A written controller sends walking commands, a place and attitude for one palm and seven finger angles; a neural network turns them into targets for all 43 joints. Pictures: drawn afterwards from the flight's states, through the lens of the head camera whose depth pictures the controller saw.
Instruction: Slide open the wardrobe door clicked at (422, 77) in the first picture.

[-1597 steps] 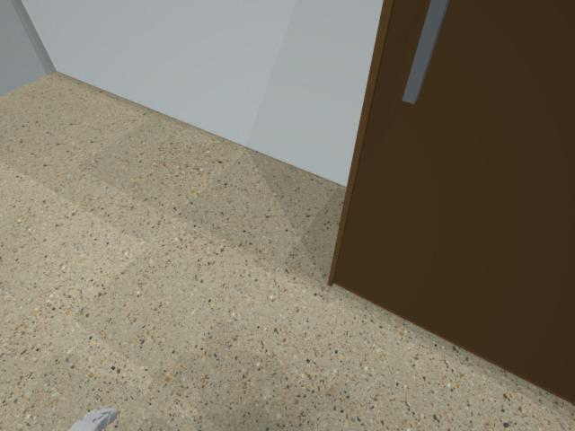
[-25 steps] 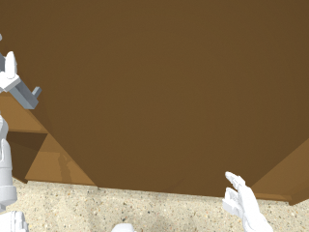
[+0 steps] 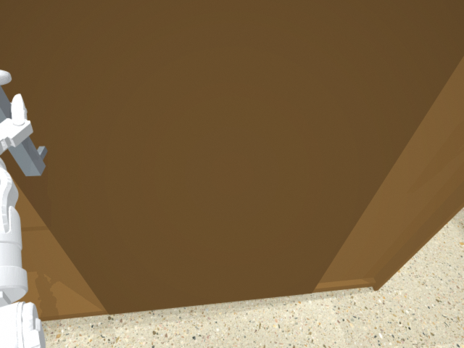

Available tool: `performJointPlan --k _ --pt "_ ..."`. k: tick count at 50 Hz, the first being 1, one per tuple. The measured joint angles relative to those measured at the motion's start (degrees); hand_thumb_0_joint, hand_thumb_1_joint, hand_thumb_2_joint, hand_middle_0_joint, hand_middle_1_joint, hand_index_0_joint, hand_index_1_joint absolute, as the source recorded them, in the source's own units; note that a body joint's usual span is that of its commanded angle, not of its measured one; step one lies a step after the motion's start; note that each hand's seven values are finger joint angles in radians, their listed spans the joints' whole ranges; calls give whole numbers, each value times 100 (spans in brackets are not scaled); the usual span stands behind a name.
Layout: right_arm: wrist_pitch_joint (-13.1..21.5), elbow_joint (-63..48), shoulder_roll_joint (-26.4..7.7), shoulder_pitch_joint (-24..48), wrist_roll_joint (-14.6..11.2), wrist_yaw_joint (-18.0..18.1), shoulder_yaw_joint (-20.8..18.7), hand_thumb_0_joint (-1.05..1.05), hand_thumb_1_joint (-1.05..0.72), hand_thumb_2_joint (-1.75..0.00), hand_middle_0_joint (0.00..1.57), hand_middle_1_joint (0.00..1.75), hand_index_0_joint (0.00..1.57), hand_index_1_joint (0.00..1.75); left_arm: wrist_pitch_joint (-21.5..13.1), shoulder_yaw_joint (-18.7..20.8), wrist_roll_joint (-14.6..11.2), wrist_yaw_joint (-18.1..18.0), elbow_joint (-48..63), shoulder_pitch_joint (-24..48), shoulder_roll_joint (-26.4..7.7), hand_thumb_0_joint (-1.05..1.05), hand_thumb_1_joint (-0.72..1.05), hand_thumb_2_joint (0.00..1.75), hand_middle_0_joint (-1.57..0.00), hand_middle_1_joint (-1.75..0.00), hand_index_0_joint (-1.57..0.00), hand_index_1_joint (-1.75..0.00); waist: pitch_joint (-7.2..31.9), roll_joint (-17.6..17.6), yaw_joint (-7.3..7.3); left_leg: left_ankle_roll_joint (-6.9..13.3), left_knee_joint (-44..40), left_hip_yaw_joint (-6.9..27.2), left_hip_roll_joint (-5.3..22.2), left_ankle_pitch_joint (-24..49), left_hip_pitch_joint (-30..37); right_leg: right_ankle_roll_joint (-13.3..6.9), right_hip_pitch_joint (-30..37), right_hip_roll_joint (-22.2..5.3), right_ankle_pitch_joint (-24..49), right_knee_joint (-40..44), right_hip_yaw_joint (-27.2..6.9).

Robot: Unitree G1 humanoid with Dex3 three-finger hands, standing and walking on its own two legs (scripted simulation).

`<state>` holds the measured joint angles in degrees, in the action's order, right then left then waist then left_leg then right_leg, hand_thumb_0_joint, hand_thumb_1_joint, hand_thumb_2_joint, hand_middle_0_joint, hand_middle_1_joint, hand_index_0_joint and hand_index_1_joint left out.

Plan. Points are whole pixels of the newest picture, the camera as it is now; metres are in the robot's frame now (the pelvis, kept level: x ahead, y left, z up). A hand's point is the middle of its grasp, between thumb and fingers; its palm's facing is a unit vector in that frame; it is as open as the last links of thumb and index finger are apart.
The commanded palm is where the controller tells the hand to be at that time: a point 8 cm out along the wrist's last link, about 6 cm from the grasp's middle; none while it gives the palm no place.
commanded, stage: stop walking and hold the door there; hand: left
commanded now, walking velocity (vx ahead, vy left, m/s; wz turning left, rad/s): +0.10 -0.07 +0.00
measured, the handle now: (6, 103) +0.40 +0.36 +0.23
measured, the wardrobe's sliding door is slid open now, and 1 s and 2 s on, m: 0.50 0.49 0.49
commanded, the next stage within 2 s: loosen the grip on the handle in 1.78 s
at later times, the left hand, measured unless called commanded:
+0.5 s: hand (19, 122) +0.37 +0.33 +0.22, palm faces +0.55 -0.82 -0.18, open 5.8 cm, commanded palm +0.33 +0.36 +0.18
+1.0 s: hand (14, 125) +0.37 +0.35 +0.22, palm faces +0.45 -0.86 -0.23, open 5.8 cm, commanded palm +0.33 +0.37 +0.18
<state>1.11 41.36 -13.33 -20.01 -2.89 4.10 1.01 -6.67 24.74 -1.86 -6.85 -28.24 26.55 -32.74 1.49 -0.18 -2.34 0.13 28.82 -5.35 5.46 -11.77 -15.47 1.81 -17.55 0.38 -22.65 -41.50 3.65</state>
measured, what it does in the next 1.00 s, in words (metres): steps on the spot: right foot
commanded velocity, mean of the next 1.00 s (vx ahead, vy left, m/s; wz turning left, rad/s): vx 0.11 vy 0.10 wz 0.07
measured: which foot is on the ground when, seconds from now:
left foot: down 0.00-1.00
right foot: up 0.00-0.06, down 0.08-0.92, up 0.94-1.00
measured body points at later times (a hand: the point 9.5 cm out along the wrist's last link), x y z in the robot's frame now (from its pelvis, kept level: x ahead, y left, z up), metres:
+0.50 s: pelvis -0.03 +0.00 -0.01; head -0.04 +0.00 +0.44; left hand +0.33 +0.38 +0.23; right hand +0.06 -0.28 -0.11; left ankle +0.04 +0.11 -0.74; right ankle -0.04 -0.11 -0.74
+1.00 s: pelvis -0.03 +0.07 -0.02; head -0.01 +0.05 +0.43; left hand +0.34 +0.39 +0.23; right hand +0.11 -0.21 -0.13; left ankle +0.03 +0.16 -0.74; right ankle -0.05 -0.09 -0.70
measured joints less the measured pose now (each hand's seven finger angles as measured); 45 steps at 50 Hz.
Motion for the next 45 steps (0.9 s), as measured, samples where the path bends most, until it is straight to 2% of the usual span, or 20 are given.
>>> performJointPlan --k 4,7,9,12,15,18,21,26,29,34,36,38,42,45 --pt "15 14 204 96 51 -31 219 1 -90 -90 21 30 20 30 56 161 -66 25 -223 200 -265 -14 67 76 -46 -141 -26 -136 -42 -80 76 -56 161 -183 -2 28 -306 -67 692 -15 320 1274 67" --pt "-8 24 118 327 69 -41 220 1 -90 -90 21 30 21 30 17 398 -26 46 -518 326 -365 -16 66 75 -46 -141 -28 -136 -286 211 -19 -85 337 -112 157 26 -452 -323 657 150 650 1361 124" --pt "-6 17 10 370 25 -32 172 1 -90 -90 21 30 21 30 31 413 0 102 -724 490 -376 -16 65 74 -46 -140 -30 -136 -367 277 -35 -48 482 9 92 -190 -512 -361 627 141 597 1259 157" --pt "-26 59 -190 418 -9 13 98 1 -90 -90 21 30 21 30 5 344 40 220 -995 706 -360 -15 65 75 -46 -140 -33 -137 -392 242 21 24 604 147 -80 -513 -491 -325 627 80 536 1133 108" --pt "-31 71 -365 429 -3 79 26 1 -90 -90 21 30 21 30 -12 219 37 282 -1137 801 -331 -15 65 76 -46 -140 -36 -138 -340 119 41 43 322 86 -177 191 -284 -258 656 -16 449 971 37" --pt "-58 7 -465 431 -11 135 -63 1 -90 -90 21 30 21 30 -105 106 25 280 -1298 785 -338 -15 66 77 -46 -140 -37 -139 -186 61 34 65 370 15 -201 51 -279 -190 611 -56 351 874 -30" --pt "-51 -86 -454 428 -23 193 -89 1 -90 -90 20 30 20 30 -142 42 0 230 -1404 791 -372 -15 66 77 -46 -140 -37 -139 -109 72 16 84 306 15 -181 46 -313 -150 551 -34 96 852 -30" --pt "-7 -172 -352 381 -24 170 -36 1 -90 -90 20 30 20 30 -134 30 -27 184 -1527 945 -433 -15 66 76 -46 -140 -36 -139 -224 140 63 5 206 88 -122 177 -368 -247 599 25 714 1205 72" --pt "-1 -99 -348 318 -30 133 -9 1 -90 -90 20 30 20 30 -188 32 -30 189 -1584 955 -414 -16 65 76 -46 -140 -36 -140 -224 212 112 -24 235 109 -102 156 -410 -290 586 49 629 1210 88" --pt "-64 61 -367 263 -55 115 -14 1 -90 -90 21 30 20 30 -287 -12 -23 251 -1567 907 -334 -17 64 77 -46 -140 -39 -140 -209 252 165 10 277 113 -166 91 -389 -238 614 -17 534 1151 98" --pt "-109 67 -396 259 -66 102 -50 1 -90 -90 21 30 21 30 -324 -54 -7 280 -1555 892 -292 -18 64 77 -46 -140 -39 -140 -211 279 156 41 353 129 -209 43 -398 -205 631 -62 483 1094 119" --pt "-136 75 -440 254 -68 85 -106 1 -90 -90 21 30 20 30 -383 -119 25 325 -1532 902 -214 -19 63 78 -46 -140 -39 -140 -222 297 131 57 592 185 -294 -306 -454 -165 657 -147 404 1007 166" --pt "-155 129 -528 274 -26 67 -218 1 -90 -90 21 30 20 30 -486 -354 92 439 -1307 929 20 -21 61 77 -47 -143 -41 -140 -290 213 168 63 1100 221 -458 -996 -507 -9 735 -469 273 869 202" --pt "-135 139 -558 333 37 55 -255 1 -90 -90 20 30 20 30 -582 -581 99 478 -1017 938 198 -24 59 77 -49 -148 -43 -140 -332 54 174 48 635 101 -466 -617 -263 190 700 -815 119 621 198"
